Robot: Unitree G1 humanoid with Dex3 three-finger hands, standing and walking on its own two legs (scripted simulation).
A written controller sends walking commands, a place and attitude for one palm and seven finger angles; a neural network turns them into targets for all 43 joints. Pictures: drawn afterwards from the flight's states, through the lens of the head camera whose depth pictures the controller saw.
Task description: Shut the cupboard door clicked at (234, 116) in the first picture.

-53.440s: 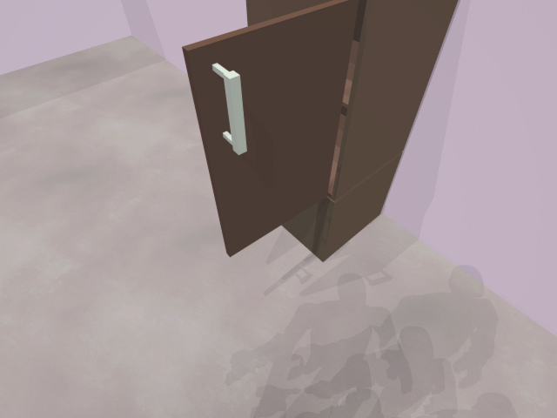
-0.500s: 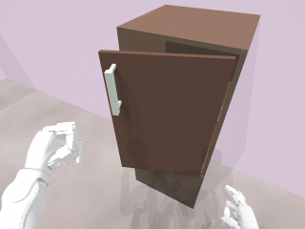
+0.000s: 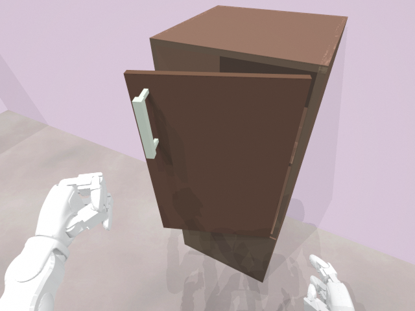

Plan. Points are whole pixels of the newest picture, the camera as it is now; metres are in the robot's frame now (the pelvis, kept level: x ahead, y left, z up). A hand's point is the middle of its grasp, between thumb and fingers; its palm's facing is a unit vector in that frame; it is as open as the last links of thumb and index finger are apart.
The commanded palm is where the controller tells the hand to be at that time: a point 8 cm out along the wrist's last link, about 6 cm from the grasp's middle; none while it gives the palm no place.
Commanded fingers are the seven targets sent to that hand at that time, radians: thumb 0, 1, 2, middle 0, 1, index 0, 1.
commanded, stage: bring the fist close to the handle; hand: left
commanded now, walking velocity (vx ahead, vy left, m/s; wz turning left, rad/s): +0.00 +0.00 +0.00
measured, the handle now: (148, 124) +0.46 +0.19 +0.15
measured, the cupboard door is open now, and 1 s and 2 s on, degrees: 21 21 15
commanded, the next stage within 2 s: push the door shut along its arc in 1.32 s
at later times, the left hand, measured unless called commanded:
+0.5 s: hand (123, 174) +0.31 +0.19 +0.15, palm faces +0.01 -1.00 -0.04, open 3.1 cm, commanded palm +0.29 +0.23 +0.15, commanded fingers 0.00 0.90 0.90 -1.30 -1.50 -1.30 -1.50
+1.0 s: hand (143, 151) +0.37 +0.17 +0.15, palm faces +0.00 -1.00 -0.03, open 3.1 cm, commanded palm +0.34 +0.22 +0.15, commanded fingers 0.00 0.90 0.90 -1.30 -1.50 -1.30 -1.50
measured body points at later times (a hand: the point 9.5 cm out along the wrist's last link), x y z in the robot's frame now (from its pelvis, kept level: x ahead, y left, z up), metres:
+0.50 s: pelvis +0.01 +0.00 +0.00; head -0.02 -0.01 +0.45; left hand +0.30 +0.24 +0.15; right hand +0.18 -0.23 -0.07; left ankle +0.06 +0.13 -0.72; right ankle -0.03 -0.11 -0.72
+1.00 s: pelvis +0.01 +0.01 +0.00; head +0.00 -0.01 +0.45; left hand +0.36 +0.22 +0.16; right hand +0.18 -0.23 -0.08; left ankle +0.06 +0.13 -0.72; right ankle -0.03 -0.11 -0.72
